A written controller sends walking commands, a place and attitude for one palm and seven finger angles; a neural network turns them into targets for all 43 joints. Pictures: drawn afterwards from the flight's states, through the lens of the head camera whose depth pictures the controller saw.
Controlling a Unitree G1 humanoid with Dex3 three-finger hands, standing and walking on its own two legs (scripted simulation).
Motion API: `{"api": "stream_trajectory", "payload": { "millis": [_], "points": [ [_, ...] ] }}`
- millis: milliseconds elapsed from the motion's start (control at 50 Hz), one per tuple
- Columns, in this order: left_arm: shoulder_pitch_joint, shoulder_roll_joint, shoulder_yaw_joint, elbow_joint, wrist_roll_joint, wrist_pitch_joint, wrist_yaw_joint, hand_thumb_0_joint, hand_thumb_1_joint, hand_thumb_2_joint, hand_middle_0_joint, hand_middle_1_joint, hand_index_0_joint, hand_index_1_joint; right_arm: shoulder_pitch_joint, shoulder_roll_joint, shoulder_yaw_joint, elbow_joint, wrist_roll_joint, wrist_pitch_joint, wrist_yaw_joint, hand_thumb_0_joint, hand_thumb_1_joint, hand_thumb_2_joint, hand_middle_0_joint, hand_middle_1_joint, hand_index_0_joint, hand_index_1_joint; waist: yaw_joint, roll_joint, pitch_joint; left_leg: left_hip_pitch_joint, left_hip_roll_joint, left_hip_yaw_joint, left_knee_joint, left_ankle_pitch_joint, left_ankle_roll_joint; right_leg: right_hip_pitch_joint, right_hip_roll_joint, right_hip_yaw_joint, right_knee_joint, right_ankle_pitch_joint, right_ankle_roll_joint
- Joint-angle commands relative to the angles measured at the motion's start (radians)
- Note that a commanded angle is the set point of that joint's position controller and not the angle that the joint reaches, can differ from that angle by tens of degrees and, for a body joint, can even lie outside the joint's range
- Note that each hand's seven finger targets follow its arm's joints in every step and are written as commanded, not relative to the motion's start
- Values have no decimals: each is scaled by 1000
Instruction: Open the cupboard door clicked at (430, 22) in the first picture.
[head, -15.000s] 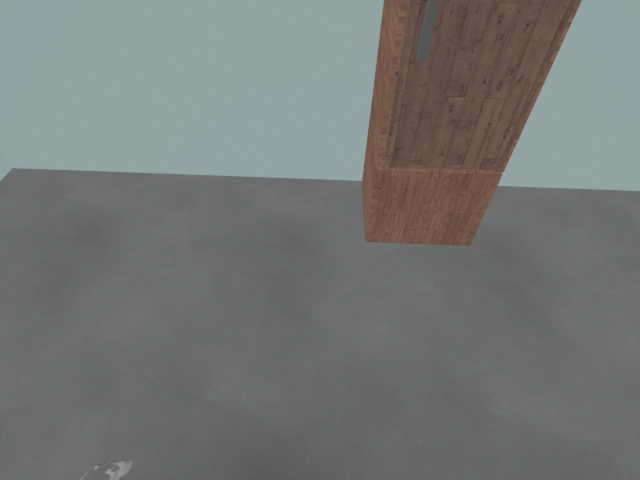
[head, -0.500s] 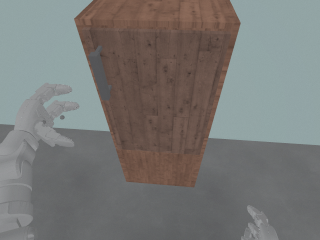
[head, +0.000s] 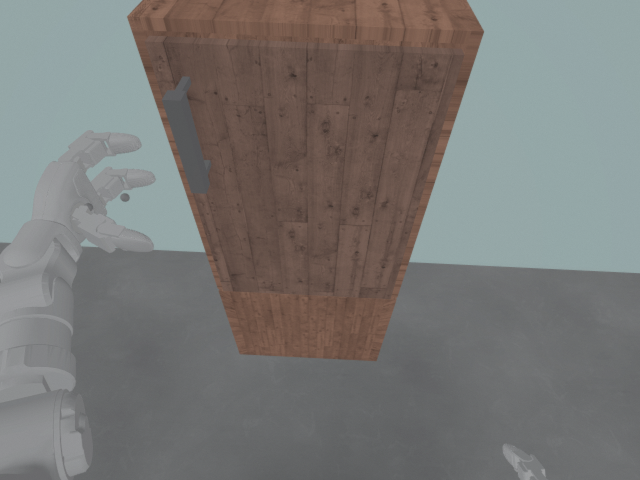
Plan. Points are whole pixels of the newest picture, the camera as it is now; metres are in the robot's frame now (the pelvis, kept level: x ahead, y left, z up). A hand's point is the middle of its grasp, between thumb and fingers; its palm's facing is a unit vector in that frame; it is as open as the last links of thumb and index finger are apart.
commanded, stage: move the hooked fingers beside the handle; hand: left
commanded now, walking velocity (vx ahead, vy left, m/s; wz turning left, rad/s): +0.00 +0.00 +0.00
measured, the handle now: (192, 137) +0.55 +0.21 +0.13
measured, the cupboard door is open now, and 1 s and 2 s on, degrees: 0 0 0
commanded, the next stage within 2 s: slide the fingers in behind the handle in 1.72 s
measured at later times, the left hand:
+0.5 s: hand (148, 163) +0.47 +0.24 +0.15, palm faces +0.02 -1.00 +0.00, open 14.0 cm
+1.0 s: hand (146, 148) +0.51 +0.26 +0.14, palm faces -0.01 -1.00 +0.04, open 14.0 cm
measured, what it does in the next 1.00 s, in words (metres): stands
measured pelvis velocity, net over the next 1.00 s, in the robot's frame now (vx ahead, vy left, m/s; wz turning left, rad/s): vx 0.02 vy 0.00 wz -0.05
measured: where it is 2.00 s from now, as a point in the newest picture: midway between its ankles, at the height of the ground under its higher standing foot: outside the picture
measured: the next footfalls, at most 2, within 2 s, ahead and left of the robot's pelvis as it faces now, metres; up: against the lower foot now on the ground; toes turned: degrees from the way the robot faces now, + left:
none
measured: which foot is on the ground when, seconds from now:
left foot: down 0.00-1.00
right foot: down 0.00-1.00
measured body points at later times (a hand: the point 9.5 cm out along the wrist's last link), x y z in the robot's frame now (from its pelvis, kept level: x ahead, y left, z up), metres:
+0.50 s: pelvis +0.00 -0.01 -0.01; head +0.06 +0.00 +0.44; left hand +0.46 +0.30 +0.15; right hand +0.04 -0.29 -0.12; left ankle +0.05 +0.09 -0.73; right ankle -0.03 -0.11 -0.73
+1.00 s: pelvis +0.02 +0.00 -0.01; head +0.10 +0.01 +0.43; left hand +0.50 +0.32 +0.14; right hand +0.00 -0.29 -0.12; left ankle +0.05 +0.09 -0.73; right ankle -0.03 -0.11 -0.73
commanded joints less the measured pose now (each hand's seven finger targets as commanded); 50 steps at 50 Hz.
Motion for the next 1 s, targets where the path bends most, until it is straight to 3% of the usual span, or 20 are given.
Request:
{"api": "stream_trajectory", "payload": {
  "millis": [0, 80, 160, 180, 200, 220, 280, 360, 440, 500, 580, 620, 680, 700, 720, 800, 820, 880, 920, 980],
  "points": [
    [-453, 324, 84, -135, -8, -88, 5, 0, -500, 300, -300, -1200, -300, -1200, 10, -165, -62, -108, -8, -29, -4, 0, -900, -900, 200, 300, 200, 300, -11, 53, -299, 315, 4, -103, -47, 150, -2, -124, 24, 37, -63, 198, -14],
    [-513, 355, 86, -42, 9, -107, 2, 0, -500, 300, -300, -1200, -300, -1200, 34, -170, -63, -102, -9, -8, 0, 0, -900, -900, 200, 300, 200, 300, -21, 58, -280, 279, 4, -98, -31, 148, 1, -140, 23, 41, -54, 198, -15],
    [-583, 356, 71, -25, 18, -149, -11, 0, -500, 300, -300, -1200, -300, -1200, 57, -178, -71, -99, -12, 1, 4, 0, -900, -900, 200, 300, 200, 300, -35, 97, -337, 325, 11, -107, -12, 179, -4, -177, 28, 43, -38, 207, -14],
    [-605, 324, 43, -39, 8, -164, -16, 0, -500, 300, -300, -1200, -300, -1200, 66, -174, -73, -95, -13, 4, 4, 0, -900, -900, 200, 300, 200, 300, -47, 71, -349, 330, 12, -102, -2, 201, 0, -168, 28, 41, -36, 223, -13],
    [-606, 360, 78, -41, 10, -173, -18, 0, -500, 300, -300, -1200, -300, -1200, 73, -181, -76, -92, -17, 4, 7, 0, -900, -900, 200, 300, 200, 300, -35, 85, -382, 345, 14, -108, 1, 214, -3, -169, 31, 43, -30, 236, -13],
    [-607, 353, 70, -27, 12, -175, -23, 0, -500, 300, -300, -1200, -300, -1200, 78, -182, -76, -90, -16, 8, 8, 0, -900, -900, 200, 300, 200, 300, -42, 83, -387, 349, 14, -109, 3, 219, -3, -175, 32, 42, -26, 239, -12],
    [-621, 357, 71, 66, 5, -170, -30, 0, -500, 300, -300, -1200, -300, -1200, 97, -182, -76, -74, -14, 25, 5, 0, -900, -900, 200, 300, 200, 300, -52, 42, -328, 276, 9, -90, 12, 179, 6, -178, 29, 47, -32, 226, -7],
    [-686, 436, 93, 201, 40, -149, -29, 0, -500, 300, -300, -1200, -300, -1200, 122, -197, -74, -62, -13, 45, 3, 0, -900, -900, 200, 300, 200, 300, -69, 14, -263, 176, 6, -88, 16, 113, 12, -210, 24, 58, -27, 195, 1],
    [-765, 484, 109, 145, 66, -209, -18, 0, -500, 300, -300, -1200, -300, -1200, 145, -195, -77, -64, -22, 54, 7, 0, -900, -900, 200, 300, 200, 300, -70, 116, -391, 243, 8, -92, 45, 174, 5, -213, 27, 66, 0, 223, -1],
    [-752, 533, 164, 171, 52, -242, -28, 0, -500, 300, -300, -1200, -300, -1200, 166, -199, -83, -58, -25, 64, 11, 0, -900, -900, 200, 300, 200, 300, -69, 59, -453, 236, 11, -85, 67, 216, 12, -168, 35, 73, 12, 287, 5],
    [-761, 546, 140, 288, 65, -207, -63, 0, -500, 300, -300, -1200, -300, -1200, 182, -203, -80, -50, -17, 87, 6, 0, -900, -900, 200, 300, 200, 300, -91, 49, -367, 142, 2, -65, 76, 178, 23, -183, 32, 78, 9, 294, 12],
    [-768, 556, 119, 335, 88, -179, -69, 0, -500, 300, -300, -1200, -300, -1200, 188, -208, -77, -50, -15, 97, 4, 0, -900, -900, 200, 300, 200, 300, -97, 88, -318, 118, 4, -69, 75, 152, 20, -234, 30, 78, 3, 257, 13],
    [-832, 571, 107, 337, 93, -178, -70, 0, -500, 300, -300, -1200, -300, -1200, 214, -214, -77, -48, -20, 106, -2, 0, -900, -900, 200, 300, 200, 300, -124, 65, -325, 108, 7, -72, 89, 151, 23, -255, 33, 78, 6, 242, 14],
    [-858, 600, 132, 325, 89, -187, -71, 0, -500, 300, -300, -1200, -300, -1200, 222, -218, -81, -47, -21, 107, -1, 0, -900, -900, 200, 300, 200, 300, -128, 58, -369, 123, 11, -74, 95, 163, 24, -249, 34, 83, 8, 255, 19],
    [-871, 639, 161, 310, 90, -202, -73, 0, -500, 300, -300, -1200, -300, -1200, 231, -221, -82, -47, -24, 110, -2, 0, -900, -900, 200, 300, 200, 300, -122, 70, -410, 136, 12, -79, 102, 186, 21, -236, 35, 83, 18, 273, 18],
    [-812, 599, 166, 255, 75, -243, -93, 0, -500, 300, -300, -1200, -300, -1200, 243, -210, -88, -53, -32, 121, 10, 0, -900, -900, 200, 300, 200, 300, -95, 146, -542, 254, 14, -82, 128, 317, 12, -234, 48, 70, 48, 357, 10],
    [-777, 616, 184, 264, 76, -242, -97, 0, -500, 300, -300, -1200, -300, -1200, 244, -212, -89, -53, -32, 128, 12, 0, -900, -900, 200, 300, 200, 300, -84, 152, -538, 258, 17, -83, 130, 337, 10, -235, 48, 66, 50, 367, 8],
    [-698, 556, 149, 304, 64, -201, -114, 0, -500, 300, -300, -1200, -300, -1200, 237, -207, -88, -68, -29, 144, 20, 0, -900, -900, 200, 300, 200, 300, -77, 124, -464, 212, 13, -72, 122, 326, 16, -240, 52, 56, 43, 359, 6],
    [-658, 572, 164, 315, 66, -166, -114, 0, -500, 300, -300, -1200, -300, -1200, 231, -212, -91, -82, -26, 153, 21, 0, -900, -900, 200, 300, 200, 300, -69, 83, -425, 173, 12, -63, 115, 315, 20, -230, 51, 55, 40, 375, 12],
    [-689, 599, 186, 233, 62, -174, -102, 0, -500, 300, -300, -1200, -300, -1200, 228, -210, -92, -98, -27, 160, 21, 0, -900, -900, 200, 300, 200, 300, -71, 96, -431, 181, 11, -59, 118, 341, 22, -218, 53, 55, 47, 396, 8]
  ]
}}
